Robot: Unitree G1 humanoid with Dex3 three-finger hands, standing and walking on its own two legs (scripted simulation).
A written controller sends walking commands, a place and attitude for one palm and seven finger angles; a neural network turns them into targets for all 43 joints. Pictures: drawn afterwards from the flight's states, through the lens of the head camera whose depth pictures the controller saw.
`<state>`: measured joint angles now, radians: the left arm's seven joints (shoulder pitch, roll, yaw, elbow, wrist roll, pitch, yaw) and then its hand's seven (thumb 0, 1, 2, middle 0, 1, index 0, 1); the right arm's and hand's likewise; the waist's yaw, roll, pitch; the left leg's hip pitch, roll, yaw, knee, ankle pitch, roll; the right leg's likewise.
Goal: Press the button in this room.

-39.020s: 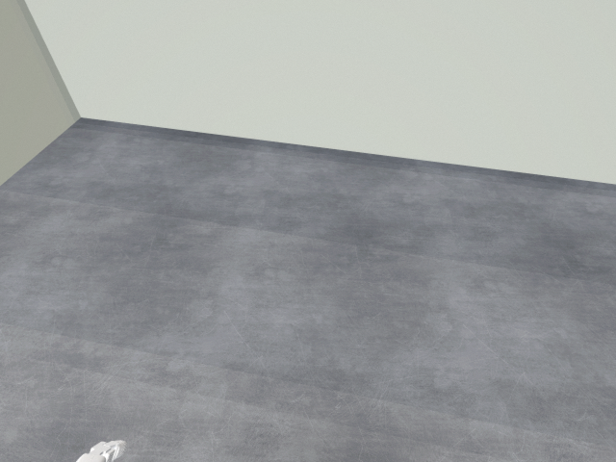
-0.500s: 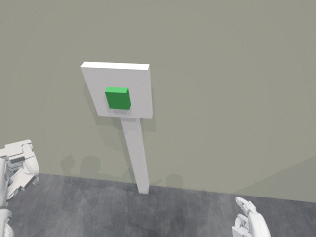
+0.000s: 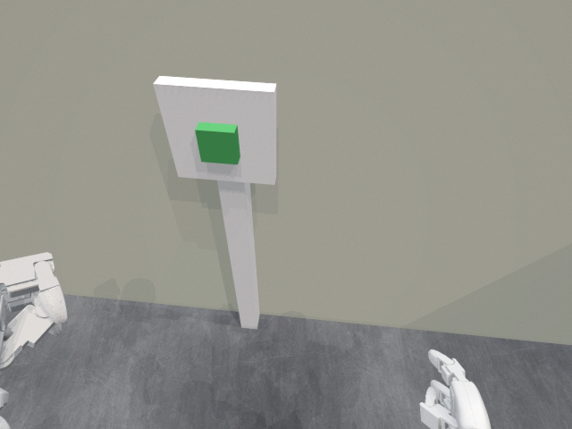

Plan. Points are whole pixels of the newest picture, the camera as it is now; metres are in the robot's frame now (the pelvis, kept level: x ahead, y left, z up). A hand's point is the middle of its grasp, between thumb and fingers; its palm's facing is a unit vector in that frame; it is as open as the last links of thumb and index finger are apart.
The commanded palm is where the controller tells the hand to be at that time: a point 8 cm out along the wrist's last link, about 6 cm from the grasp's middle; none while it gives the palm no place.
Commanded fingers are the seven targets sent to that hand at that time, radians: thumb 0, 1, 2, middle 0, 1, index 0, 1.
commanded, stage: step back with the hand held close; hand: left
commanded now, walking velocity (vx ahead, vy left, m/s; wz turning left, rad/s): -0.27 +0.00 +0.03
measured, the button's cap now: (219, 142) +0.57 +0.17 +0.10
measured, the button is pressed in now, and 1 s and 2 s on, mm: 0 0 0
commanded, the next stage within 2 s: stop stepping back and stand still in 0.50 s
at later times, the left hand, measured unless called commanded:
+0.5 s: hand (49, 389) +0.12 +0.21 +0.17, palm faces +0.30 -0.85 -0.44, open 3.1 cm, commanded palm +0.05 +0.26 +0.19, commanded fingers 0.00 0.90 0.90 -1.30 -1.50 -1.30 -1.50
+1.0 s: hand out of the picture +0.07 +0.25 +0.18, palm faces +0.35 -0.88 -0.31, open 3.1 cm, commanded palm -0.02 +0.30 +0.19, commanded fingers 0.00 0.90 0.90 -1.30 -1.50 -1.30 -1.50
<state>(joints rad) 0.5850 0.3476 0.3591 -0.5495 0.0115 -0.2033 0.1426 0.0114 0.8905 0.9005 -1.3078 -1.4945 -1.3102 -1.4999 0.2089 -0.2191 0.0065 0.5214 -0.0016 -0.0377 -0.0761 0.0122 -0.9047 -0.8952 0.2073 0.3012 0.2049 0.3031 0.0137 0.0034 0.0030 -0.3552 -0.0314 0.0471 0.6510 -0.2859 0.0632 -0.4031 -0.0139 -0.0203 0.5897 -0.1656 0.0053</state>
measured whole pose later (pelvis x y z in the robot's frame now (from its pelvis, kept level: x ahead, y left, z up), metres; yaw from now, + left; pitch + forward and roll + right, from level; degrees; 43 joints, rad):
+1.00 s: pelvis -0.16 +0.02 +0.01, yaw -2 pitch -2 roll -3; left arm 0.46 0.37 0.35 -0.57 -0.01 -0.20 0.16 0.02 0.89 0.90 -1.31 -1.50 -1.31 -1.50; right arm 0.23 -0.17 0.03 0.61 -0.03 -0.16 -0.08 0.02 -0.91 -0.90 0.20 0.30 0.20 0.30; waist -0.03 -0.05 0.04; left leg -0.39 0.00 0.02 0.50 -0.09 0.04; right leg -0.22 0.05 0.02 0.77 -0.50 -0.01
